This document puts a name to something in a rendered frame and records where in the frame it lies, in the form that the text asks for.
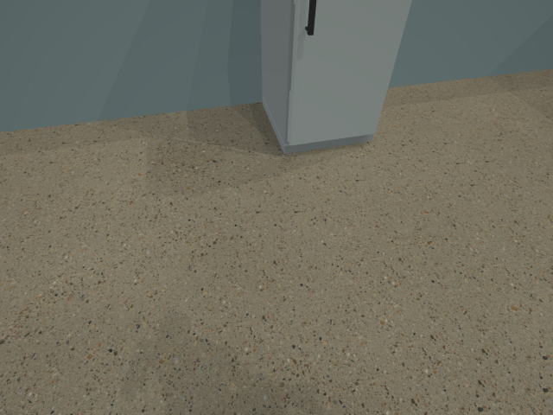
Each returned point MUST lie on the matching fridge door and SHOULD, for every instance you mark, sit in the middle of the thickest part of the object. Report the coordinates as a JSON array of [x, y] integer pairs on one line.
[[340, 75]]

